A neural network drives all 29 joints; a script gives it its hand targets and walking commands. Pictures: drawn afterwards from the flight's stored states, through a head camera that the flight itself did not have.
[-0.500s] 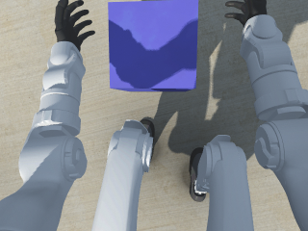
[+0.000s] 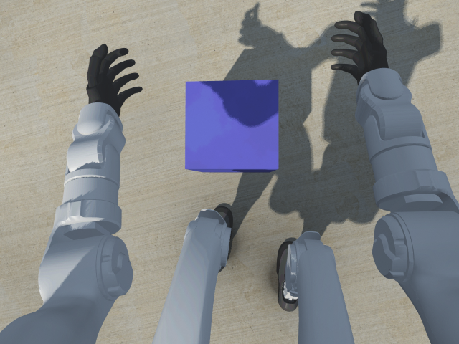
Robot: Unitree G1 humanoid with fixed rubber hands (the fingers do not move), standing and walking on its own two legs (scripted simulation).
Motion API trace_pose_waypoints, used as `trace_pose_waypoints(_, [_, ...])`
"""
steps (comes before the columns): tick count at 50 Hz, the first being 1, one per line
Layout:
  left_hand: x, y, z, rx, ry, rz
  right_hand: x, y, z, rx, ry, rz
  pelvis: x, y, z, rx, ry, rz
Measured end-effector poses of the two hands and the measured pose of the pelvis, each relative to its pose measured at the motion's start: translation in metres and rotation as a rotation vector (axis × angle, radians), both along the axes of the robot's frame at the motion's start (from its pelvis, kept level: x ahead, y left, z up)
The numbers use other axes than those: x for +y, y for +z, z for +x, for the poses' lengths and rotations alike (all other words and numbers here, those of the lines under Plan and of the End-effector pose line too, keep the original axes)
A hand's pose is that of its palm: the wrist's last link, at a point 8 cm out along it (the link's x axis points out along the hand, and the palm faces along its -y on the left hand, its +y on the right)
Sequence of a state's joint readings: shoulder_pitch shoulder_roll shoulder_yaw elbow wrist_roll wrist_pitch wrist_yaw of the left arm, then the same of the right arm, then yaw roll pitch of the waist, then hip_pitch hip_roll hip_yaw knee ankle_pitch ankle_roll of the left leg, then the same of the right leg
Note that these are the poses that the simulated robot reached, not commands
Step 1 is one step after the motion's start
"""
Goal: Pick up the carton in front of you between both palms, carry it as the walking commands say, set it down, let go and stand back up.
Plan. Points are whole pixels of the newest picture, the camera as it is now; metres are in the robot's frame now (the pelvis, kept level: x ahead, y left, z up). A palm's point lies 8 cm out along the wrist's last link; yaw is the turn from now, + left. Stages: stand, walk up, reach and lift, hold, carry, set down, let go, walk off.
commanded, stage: set down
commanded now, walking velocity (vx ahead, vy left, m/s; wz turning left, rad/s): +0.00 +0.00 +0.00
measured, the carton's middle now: (234, 134) +0.48 +0.11 -0.43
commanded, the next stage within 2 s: let go in 0.20 s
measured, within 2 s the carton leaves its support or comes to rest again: neither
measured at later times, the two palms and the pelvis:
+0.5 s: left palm (48, 122) +0.39 +0.28 +0.02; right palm (439, 106) +0.46 -0.13 +0.02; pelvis +0.04 +0.02 +0.14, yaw +0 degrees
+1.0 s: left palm out of the picture +0.26 +0.25 +0.15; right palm out of the picture +0.33 -0.20 +0.13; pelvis +0.10 +0.01 +0.22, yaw +3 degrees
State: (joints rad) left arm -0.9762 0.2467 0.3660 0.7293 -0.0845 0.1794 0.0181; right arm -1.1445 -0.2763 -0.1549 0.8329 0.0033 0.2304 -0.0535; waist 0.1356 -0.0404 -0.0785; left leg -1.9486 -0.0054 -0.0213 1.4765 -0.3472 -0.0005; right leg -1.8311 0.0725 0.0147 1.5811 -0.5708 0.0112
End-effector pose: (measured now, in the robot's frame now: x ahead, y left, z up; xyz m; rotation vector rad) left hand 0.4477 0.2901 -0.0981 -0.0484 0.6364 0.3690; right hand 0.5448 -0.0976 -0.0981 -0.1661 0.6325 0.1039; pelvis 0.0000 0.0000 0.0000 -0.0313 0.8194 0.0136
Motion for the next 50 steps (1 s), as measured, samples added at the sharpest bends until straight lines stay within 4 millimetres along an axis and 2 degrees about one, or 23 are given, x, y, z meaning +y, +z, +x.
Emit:
trace_pose_waypoints(8, [-0.002,0.05,-0.001,-0.004,-0.01,-0.001,-0.003,0.052,0.0,0.002,0.002,0.001,0.002,0.046,0.009,-0.013,0.004,-0.002])
trace_pose_waypoints(16, [-0.004,0.085,-0.008,0.016,-0.052,0.016,-0.009,0.087,-0.011,0.012,-0.015,-0.02,0.007,0.085,0.017,-0.035,0.002,-0.004])
trace_pose_waypoints(20, [-0.007,0.098,-0.024,0.057,-0.121,0.036,-0.016,0.1,-0.036,0.03,-0.051,-0.057,0.011,0.106,0.025,-0.068,0.002,-0.006])
trace_pose_waypoints(28, [-0.005,0.139,-0.076,0.151,-0.253,0.066,-0.035,0.136,-0.106,0.081,-0.12,-0.098,0.02,0.15,0.046,-0.212,0.003,-0.005])
trace_pose_waypoints(35, [-0.003,0.18,-0.112,0.167,-0.284,0.073,-0.048,0.172,-0.139,0.089,-0.109,-0.094,0.025,0.176,0.066,-0.349,0.012,0.008])
trace_pose_waypoints(42, [-0.018,0.214,-0.153,0.174,-0.27,0.066,-0.069,0.201,-0.175,0.107,-0.097,-0.09,0.022,0.198,0.086,-0.488,0.019,0.026])
trace_pose_waypoints(50, [-0.041,0.244,-0.193,0.186,-0.261,0.067,-0.103,0.231,-0.219,0.114,-0.102,-0.084,0.007,0.217,0.102,-0.658,0.023,0.051])
